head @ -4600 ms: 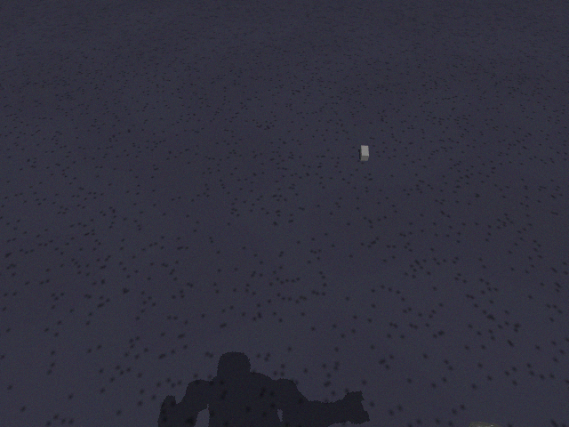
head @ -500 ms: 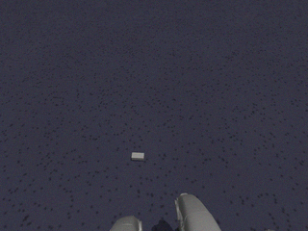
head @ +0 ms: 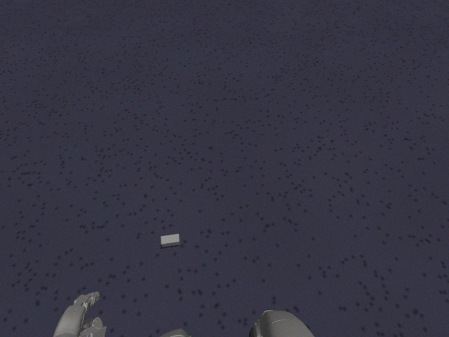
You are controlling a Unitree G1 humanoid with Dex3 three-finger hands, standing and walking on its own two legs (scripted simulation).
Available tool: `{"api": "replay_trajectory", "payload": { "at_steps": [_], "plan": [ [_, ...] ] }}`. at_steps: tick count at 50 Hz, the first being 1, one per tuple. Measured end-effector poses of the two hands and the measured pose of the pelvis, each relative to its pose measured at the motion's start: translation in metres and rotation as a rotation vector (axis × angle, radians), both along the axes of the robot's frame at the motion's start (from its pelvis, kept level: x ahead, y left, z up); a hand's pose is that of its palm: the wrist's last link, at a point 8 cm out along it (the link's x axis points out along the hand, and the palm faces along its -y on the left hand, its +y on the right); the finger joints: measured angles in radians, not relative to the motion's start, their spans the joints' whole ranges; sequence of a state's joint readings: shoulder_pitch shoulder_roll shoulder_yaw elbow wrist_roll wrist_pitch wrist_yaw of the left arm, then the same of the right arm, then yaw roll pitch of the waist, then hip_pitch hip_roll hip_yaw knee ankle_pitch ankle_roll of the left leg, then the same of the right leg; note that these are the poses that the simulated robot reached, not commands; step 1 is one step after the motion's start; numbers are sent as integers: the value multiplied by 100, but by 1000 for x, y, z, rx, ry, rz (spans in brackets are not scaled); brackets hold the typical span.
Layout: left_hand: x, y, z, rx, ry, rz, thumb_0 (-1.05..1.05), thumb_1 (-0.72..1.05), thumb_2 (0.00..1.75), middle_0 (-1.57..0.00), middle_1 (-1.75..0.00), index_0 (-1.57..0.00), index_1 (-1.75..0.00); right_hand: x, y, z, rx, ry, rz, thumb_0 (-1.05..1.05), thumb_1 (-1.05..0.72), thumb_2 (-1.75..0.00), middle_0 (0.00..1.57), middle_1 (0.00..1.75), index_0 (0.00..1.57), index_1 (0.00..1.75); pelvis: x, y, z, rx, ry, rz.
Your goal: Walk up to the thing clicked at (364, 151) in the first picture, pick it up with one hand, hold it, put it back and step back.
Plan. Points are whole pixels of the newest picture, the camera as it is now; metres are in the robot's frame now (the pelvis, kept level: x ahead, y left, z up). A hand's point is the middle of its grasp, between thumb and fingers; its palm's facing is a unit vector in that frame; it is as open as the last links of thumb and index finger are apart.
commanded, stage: walk up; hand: left
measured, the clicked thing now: (170, 240) +0.57 +0.24 -0.73
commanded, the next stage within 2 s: stand in 1.48 s
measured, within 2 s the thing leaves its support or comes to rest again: neither
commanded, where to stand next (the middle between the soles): +0.12 +0.00 m, yaw +3 degrees
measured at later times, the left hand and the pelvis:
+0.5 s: hand out of the picture +0.13 +0.25 -0.14, palm faces +0.05 -0.95 -0.32, open 7.4 cm; pelvis +0.03 +0.00 +0.02, yaw +2 degrees
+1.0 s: hand out of the picture +0.12 +0.27 -0.12, palm faces +0.10 -0.94 -0.33, open 7.4 cm; pelvis +0.03 +0.01 +0.03, yaw +4 degrees
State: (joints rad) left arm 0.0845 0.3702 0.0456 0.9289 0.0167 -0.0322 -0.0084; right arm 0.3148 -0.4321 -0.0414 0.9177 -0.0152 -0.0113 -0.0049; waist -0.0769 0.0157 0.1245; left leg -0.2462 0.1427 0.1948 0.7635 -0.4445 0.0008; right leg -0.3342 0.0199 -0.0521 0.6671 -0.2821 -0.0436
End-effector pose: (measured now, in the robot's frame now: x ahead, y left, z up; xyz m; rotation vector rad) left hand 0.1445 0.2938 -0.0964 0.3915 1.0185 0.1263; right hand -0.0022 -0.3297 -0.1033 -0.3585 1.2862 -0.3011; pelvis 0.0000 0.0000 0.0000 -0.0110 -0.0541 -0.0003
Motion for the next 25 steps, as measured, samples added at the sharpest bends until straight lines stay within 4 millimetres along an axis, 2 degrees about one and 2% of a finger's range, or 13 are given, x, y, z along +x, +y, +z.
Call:
{"api": "replay_trajectory", "payload": {
  "at_steps": [7,12,18,25],
  "plan": [
    [-5,-10,16,30,1,43,0,90,89,-21,-30,-20,-30,38,12,-18,93,-47,36,0,-90,-90,21,30,20,30,5,-12,5,17,2,-9],
    [-11,-5,12,16,17,100,0,90,89,-21,-30,-20,-30,49,17,-21,100,-28,68,0,-90,-90,21,30,20,30,11,-12,5,21,12,9],
    [-22,-4,4,-27,81,149,0,90,89,-20,-30,-20,-30,60,19,-8,84,4,89,0,-90,-90,21,30,20,30,18,-9,13,26,22,21],
    [-28,-2,-3,-61,134,181,0,90,89,-20,-30,-20,-30,88,18,8,45,-15,115,0,-90,-90,21,30,20,30,25,-3,19,17,32,34]
  ]
}}
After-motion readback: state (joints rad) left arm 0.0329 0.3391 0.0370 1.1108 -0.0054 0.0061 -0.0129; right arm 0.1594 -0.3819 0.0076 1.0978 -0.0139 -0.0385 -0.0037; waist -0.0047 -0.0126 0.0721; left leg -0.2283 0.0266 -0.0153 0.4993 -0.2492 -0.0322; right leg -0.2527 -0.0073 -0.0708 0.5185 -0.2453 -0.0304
